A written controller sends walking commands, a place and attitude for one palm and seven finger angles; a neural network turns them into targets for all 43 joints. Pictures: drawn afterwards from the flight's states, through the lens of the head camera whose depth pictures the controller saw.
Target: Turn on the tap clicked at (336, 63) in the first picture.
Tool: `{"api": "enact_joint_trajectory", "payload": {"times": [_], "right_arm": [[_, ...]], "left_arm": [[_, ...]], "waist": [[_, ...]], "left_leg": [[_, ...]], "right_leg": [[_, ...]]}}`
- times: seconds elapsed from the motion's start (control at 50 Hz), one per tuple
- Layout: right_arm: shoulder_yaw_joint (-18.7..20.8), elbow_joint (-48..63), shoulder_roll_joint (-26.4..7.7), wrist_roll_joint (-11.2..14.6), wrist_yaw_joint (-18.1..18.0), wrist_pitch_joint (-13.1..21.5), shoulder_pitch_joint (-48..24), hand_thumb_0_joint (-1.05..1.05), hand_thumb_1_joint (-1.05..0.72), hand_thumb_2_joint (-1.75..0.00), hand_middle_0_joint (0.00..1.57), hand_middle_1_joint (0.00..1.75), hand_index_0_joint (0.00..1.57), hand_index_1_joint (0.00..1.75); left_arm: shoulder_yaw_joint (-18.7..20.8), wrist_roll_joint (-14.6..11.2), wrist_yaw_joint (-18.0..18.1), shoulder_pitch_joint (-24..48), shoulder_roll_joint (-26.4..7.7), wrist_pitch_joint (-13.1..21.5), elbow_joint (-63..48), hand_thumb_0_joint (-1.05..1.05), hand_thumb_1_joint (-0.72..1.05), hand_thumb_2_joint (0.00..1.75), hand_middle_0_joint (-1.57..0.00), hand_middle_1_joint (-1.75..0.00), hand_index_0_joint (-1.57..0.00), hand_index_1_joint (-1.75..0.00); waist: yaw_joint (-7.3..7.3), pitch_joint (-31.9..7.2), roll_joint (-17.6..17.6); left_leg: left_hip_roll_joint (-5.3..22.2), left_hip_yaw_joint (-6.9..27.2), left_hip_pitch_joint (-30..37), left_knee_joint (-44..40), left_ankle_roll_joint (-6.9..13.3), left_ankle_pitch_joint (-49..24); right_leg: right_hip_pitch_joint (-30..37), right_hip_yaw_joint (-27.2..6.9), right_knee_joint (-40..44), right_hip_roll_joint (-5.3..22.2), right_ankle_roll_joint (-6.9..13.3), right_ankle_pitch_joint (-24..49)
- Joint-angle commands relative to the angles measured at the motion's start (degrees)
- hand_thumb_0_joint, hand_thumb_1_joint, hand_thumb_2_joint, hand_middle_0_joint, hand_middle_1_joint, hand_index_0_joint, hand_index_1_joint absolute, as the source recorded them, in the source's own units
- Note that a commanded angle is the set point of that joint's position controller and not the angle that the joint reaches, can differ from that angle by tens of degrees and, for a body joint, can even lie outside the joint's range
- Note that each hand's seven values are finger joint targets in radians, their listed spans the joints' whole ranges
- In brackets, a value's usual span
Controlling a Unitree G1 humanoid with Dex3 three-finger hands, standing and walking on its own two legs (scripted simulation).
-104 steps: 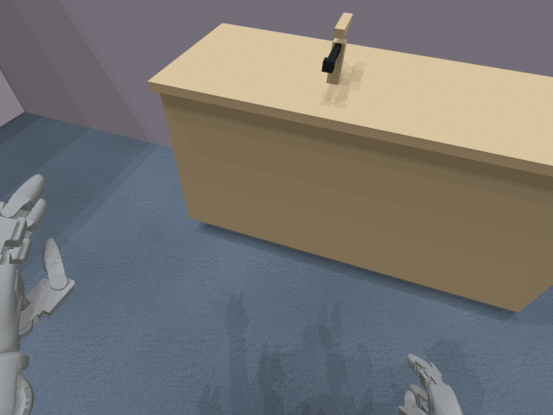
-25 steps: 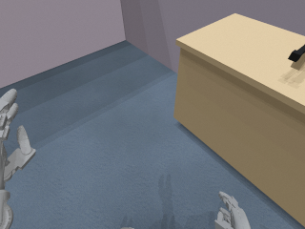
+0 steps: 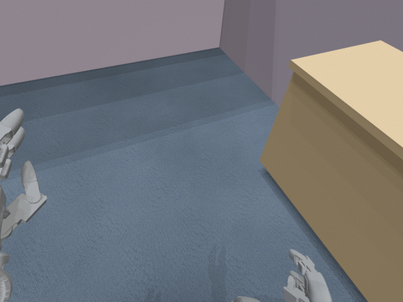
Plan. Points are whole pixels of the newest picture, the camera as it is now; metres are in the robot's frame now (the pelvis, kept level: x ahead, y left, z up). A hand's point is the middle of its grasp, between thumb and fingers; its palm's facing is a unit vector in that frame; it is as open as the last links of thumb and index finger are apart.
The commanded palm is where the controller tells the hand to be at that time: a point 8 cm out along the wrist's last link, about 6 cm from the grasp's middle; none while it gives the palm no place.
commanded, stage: walk to a spot facing it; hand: left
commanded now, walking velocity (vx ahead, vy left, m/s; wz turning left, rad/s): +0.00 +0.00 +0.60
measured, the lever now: out of the picture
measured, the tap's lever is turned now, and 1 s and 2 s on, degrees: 0 0 0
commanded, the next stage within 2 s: turn to face it in 1.20 s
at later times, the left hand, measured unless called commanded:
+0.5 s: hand out of the picture +0.09 +0.25 +0.19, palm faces +0.65 -0.65 -0.40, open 7.5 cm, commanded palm +0.03 +0.28 +0.18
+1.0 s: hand out of the picture +0.09 +0.28 +0.18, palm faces +0.79 -0.45 -0.42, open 7.5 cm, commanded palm +0.02 +0.29 +0.18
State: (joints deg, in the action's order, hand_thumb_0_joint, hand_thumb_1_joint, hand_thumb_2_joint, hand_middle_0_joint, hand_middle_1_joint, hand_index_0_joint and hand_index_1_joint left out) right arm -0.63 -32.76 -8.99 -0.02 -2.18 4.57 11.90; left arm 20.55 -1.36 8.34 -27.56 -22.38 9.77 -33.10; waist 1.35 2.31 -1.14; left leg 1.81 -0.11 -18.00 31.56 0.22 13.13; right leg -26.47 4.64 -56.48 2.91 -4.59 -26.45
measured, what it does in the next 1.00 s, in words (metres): steps on the spot, turning left: right foot, then left foot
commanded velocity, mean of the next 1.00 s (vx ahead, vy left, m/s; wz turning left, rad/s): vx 0.28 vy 0.00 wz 0.48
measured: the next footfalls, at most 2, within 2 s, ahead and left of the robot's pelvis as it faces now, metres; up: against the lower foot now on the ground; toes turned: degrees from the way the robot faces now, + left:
right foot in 0.16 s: +0.03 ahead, -0.13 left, +0.00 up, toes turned +1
left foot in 0.58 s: -0.04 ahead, +0.12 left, +0.00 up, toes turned +29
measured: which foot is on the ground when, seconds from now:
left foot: down 0.00-0.18, up 0.20-0.56, down 0.58-0.90, up 0.92-1.00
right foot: up 0.00-0.14, down 0.16-0.58, up 0.60-0.88, down 0.90-1.00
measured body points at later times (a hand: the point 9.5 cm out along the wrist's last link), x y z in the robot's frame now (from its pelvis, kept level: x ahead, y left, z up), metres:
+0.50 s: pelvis -0.04 -0.04 +0.01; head -0.02 -0.04 +0.46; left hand +0.05 +0.28 +0.21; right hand +0.19 -0.25 -0.08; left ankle -0.07 +0.11 -0.69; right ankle -0.01 -0.13 -0.73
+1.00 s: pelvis +0.03 -0.03 -0.01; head +0.05 -0.05 +0.44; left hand +0.04 +0.30 +0.20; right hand +0.27 -0.13 -0.13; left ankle -0.07 +0.07 -0.66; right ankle +0.11 -0.10 -0.73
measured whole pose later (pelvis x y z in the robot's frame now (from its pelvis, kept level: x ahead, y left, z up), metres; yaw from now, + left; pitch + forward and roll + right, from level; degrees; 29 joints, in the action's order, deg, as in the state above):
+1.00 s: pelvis +0.03 -0.03 -0.01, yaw +31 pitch -2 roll +1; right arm -1.9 -40.0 -11.0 -0.7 -2.8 3.2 11.3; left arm 18.8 -0.6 7.9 -22.0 -18.6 10.5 -24.5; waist -2.4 2.2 3.3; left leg 2.0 -0.2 -26.9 67.1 -0.5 24.9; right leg -18.3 11.6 -36.7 5.7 2.3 -16.4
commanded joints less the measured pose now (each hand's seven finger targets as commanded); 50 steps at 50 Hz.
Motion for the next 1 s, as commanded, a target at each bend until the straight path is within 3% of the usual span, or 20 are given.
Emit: {"api": "enact_joint_trajectory", "payload": {"times": [0.0, 0.06, 0.12, 0.16, 0.2, 0.26, 0.46, 0.52, 0.54, 0.56, 0.58, 0.62, 0.7, 0.76, 0.84, 0.86, 0.88, 0.9, 0.92, 0.98], "right_arm": [[3.4, 7.4, -9.6, 0.4, -0.5, 3.6, -2.9, 0.0, -0.9, -0.9, 0.2, 0.3, 0.2, 0.3], [2.9, 7.0, -9.3, 0.2, -0.8, 3.7, -3.5, 0.0, -0.9, -0.9, 0.2, 0.3, 0.2, 0.3], [2.2, 7.6, -7.9, 0.6, -0.8, 2.7, -5.2, 0.0, -0.9, -0.9, 0.2, 0.3, 0.2, 0.3], [2.0, 7.9, -6.8, -0.1, -1.1, 2.0, -6.2, 0.0, -0.9, -0.9, 0.2, 0.3, 0.2, 0.3], [2.9, 6.1, -9.3, -1.2, -1.1, 2.0, -6.3, 0.0, -0.9, -0.9, 0.2, 0.3, 0.2, 0.3], [2.2, 5.4, -8.4, -0.7, -2.1, 0.6, -7.6, 0.0, -0.9, -0.9, 0.2, 0.3, 0.2, 0.3], [3.4, 8.9, -7.8, -1.2, -3.0, 1.3, -4.7, 0.0, -0.9, -0.9, 0.2, 0.3, 0.2, 0.3], [3.5, 8.9, -8.3, -0.8, -3.4, 1.6, -1.4, 0.0, -0.9, -0.9, 0.2, 0.3, 0.2, 0.3], [3.9, 8.9, -10.0, -0.4, -3.5, 1.9, -0.8, 0.0, -0.9, -0.9, 0.2, 0.3, 0.2, 0.3], [4.0, 9.2, -11.0, -0.4, -2.7, 2.7, -2.2, 0.0, -0.9, -0.9, 0.2, 0.3, 0.2, 0.3], [3.5, 7.6, -9.6, -0.1, -1.7, 3.4, -1.8, 0.0, -0.9, -0.9, 0.2, 0.3, 0.2, 0.3], [4.5, 6.5, -9.8, 0.7, -1.1, 3.0, -4.1, 0.0, -0.9, -0.9, 0.2, 0.3, 0.2, 0.3], [3.5, 5.4, -8.4, 0.7, -0.8, 4.5, -3.9, 0.0, -0.9, -0.9, 0.2, 0.3, 0.2, 0.3], [2.9, 4.7, -8.4, 0.1, -1.1, 4.8, -3.6, 0.0, -0.9, -0.9, 0.2, 0.3, 0.2, 0.3], [2.1, 3.7, -7.8, 0.0, -2.1, 3.4, -4.5, 0.0, -0.9, -0.9, 0.2, 0.3, 0.2, 0.3], [2.1, 3.7, -7.1, 0.1, -2.2, 2.9, -4.2, 0.0, -0.9, -0.9, 0.2, 0.3, 0.2, 0.3], [2.1, 4.5, -5.9, 0.2, -2.1, 2.5, -4.9, 0.0, -0.9, -0.9, 0.2, 0.3, 0.2, 0.3], [2.9, 5.5, -8.6, -0.2, -1.7, 2.9, -7.6, 0.0, -0.9, -0.9, 0.2, 0.3, 0.2, 0.3], [2.8, 5.0, -8.4, -0.7, -1.4, 2.9, -7.3, 0.0, -0.9, -0.9, 0.2, 0.3, 0.2, 0.3], [1.9, 3.6, -7.9, -0.4, -1.5, 1.0, -7.9, 0.0, -0.9, -0.9, 0.2, 0.3, 0.2, 0.3]], "left_arm": [[6.7, -1.4, 1.0, -0.2, -8.3, 3.0, -13.1, 0.0, 0.9, 0.9, -0.2, -0.3, -0.2, -0.3], [5.7, -1.7, 0.8, 2.5, -7.1, 2.0, -8.9, 0.0, 0.9, 0.9, -0.2, -0.3, -0.2, -0.3], [4.2, -1.1, 0.5, 5.6, -6.0, 0.7, -6.6, 0.0, 0.9, 0.9, -0.2, -0.3, -0.2, -0.3], [6.1, -0.1, 1.3, 9.8, -11.7, -0.3, -5.3, 0.0, 0.9, 0.9, -0.2, -0.3, -0.2, -0.3], [4.8, -0.4, 1.6, 11.0, -9.9, -0.2, -4.5, 0.0, 0.9, 0.9, -0.2, -0.3, -0.2, -0.3], [3.5, -0.1, 1.0, 8.3, -8.5, 1.5, -3.9, 0.0, 0.9, 0.9, -0.2, -0.3, -0.2, -0.3], [6.0, -1.0, 3.9, 5.1, -7.8, 2.4, -9.7, 0.0, 0.9, 0.9, -0.2, -0.3, -0.2, -0.3], [3.9, -1.4, 4.1, 8.9, -6.4, 2.5, -11.4, 0.0, 0.9, 0.9, -0.2, -0.3, -0.2, -0.3], [3.4, -1.3, 3.9, 10.4, -6.2, 3.2, -12.8, 0.0, 0.9, 0.9, -0.2, -0.3, -0.2, -0.3], [2.7, -0.9, 3.6, 10.7, -5.7, 5.0, -14.7, 0.0, 0.9, 0.9, -0.2, -0.3, -0.2, -0.3], [4.7, 1.2, 3.0, 12.5, -9.2, 6.5, -12.0, 0.0, 0.9, 0.9, -0.2, -0.3, -0.2, -0.3], [5.8, 1.5, 1.6, 8.9, -9.2, 6.1, -10.6, 0.0, 0.9, 0.9, -0.2, -0.3, -0.2, -0.3], [5.8, 0.3, 1.3, 6.0, -7.9, 6.4, -15.2, 0.0, 0.9, 0.9, -0.2, -0.3, -0.2, -0.3], [4.9, -0.2, 0.9, 4.6, -6.1, 5.8, -10.0, 0.0, 0.9, 0.9, -0.2, -0.3, -0.2, -0.3], [4.5, 0.2, 0.9, 7.7, -6.2, 3.6, -1.8, 0.0, 0.9, 0.9, -0.2, -0.3, -0.2, -0.3], [4.6, 0.8, 0.9, 9.2, -7.2, 2.9, -0.7, 0.0, 0.9, 0.9, -0.2, -0.3, -0.2, -0.3], [5.9, 1.0, 1.1, 10.4, -10.0, 2.3, 0.2, 0.0, 0.9, 0.9, -0.2, -0.3, -0.2, -0.3], [5.4, 0.2, 1.2, 12.0, -9.7, 2.3, -0.5, 0.0, 0.9, 0.9, -0.2, -0.3, -0.2, -0.3], [6.2, 0.3, 1.2, 13.0, -10.9, 3.6, -3.1, 0.0, 0.9, 0.9, -0.2, -0.3, -0.2, -0.3], [6.3, 0.6, 0.9, 8.2, -10.0, 5.3, -5.6, 0.0, 0.9, 0.9, -0.2, -0.3, -0.2, -0.3]], "waist": [[-0.79, -7.2, 17.6], [-1.18, -6.5, 15.5], [-2.88, -7.0, 9.8], [-3.48, -4.1, -16.4], [-1.84, -4.0, -10.4], [-1.72, -2.1, -6.4], [-4.33, -7.2, -10.7], [-0.63, -9.7, -2.3], [1.02, -10.2, 10.3], [0.29, -8.9, 27.6], [0.15, -8.1, 21.3], [-0.64, -4.8, 13.9], [-1.63, -4.5, 17.2], [-1.68, -4.1, 16.6], [-2.49, -4.9, 8.1], [-2.76, -5.9, -1.5], [-3.28, -6.6, -20.6], [-3.89, -6.2, -17.5], [-2.93, -3.8, -12.5], [-2.36, -2.9, -6.4]], "left_leg": [[11.1, 12.2, 0.4, -13.3, 7.6, -11.4], [10.9, 15.0, -2.5, -13.4, 7.7, -2.0], [5.8, 10.6, -9.0, -7.2, 4.8, 12.5], [-4.4, -0.7, -22.6, 28.1, -1.9, 19.3], [-1.6, 2.9, -21.7, 42.4, -2.8, 11.2], [1.0, -0.6, -19.9, 41.8, -4.0, 6.0], [1.6, -9.7, -8.0, 7.4, -0.9, 12.4], [-1.4, -11.3, 7.0, -5.1, 0.8, 7.5], [4.6, 0.7, 16.5, -10.0, 5.1, 5.7], [20.2, 25.8, 24.8, -13.5, 12.8, -15.7], [23.9, 32.6, 21.2, -14.9, 15.7, -11.9], [21.0, 26.3, 13.4, -13.7, 16.3, -1.9], [12.3, 8.6, 4.1, -15.5, 10.7, 2.1], [11.9, 6.8, -0.2, -16.4, 9.6, 5.7], [9.2, 4.3, -6.4, -4.3, 6.3, 15.3], [5.1, 0.7, -12.3, 9.8, 4.5, 17.5], [-2.3, -4.3, -24.1, 30.7, 1.3, 22.1], [-1.8, 1.7, -25.7, 40.8, 0.5, 18.8], [0.9, 3.1, -24.8, 44.7, 0.0, 14.6], [3.7, 0.3, -20.7, 42.0, -2.1, 8.0]], "right_leg": [[6.2, -0.2, 7.1, -1.8, -0.6, 1.9], [11.6, -0.1, 15.3, -3.3, -0.5, 0.5], [22.3, -0.1, 33.2, -1.6, 1.8, 4.9], [18.8, -31.9, 48.1, 24.2, 12.7, -9.5], [13.7, -26.4, 46.8, 23.0, 12.0, -5.6], [14.9, -6.1, 43.4, 17.0, 9.5, 12.0], [21.4, -3.3, 37.9, 19.9, 12.0, 10.9], [14.6, 2.4, 21.1, 15.6, 7.7, 10.0], [3.4, 6.5, 3.7, 9.9, 4.3, 10.8], [-14.1, 6.6, -12.3, 0.9, 0.6, -9.6], [-17.7, -1.0, -19.2, 3.4, 2.4, -8.3], [-19.1, -4.8, -19.2, 5.8, 1.3, -2.9], [-5.6, 1.5, -2.1, 4.0, 0.9, 5.4], [4.7, 4.4, 10.2, 1.3, 0.6, 4.9], [20.5, 6.0, 27.5, -1.2, 1.1, 6.2], [25.2, -2.9, 34.1, 5.0, 4.0, -0.1], [29.1, -28.2, 42.7, 20.6, 11.0, -8.4], [25.3, -37.9, 47.7, 26.5, 13.6, -14.0], [20.9, -36.4, 47.5, 25.9, 15.0, -15.3], [16.4, -11.3, 43.5, 20.0, 11.7, 2.1]]}}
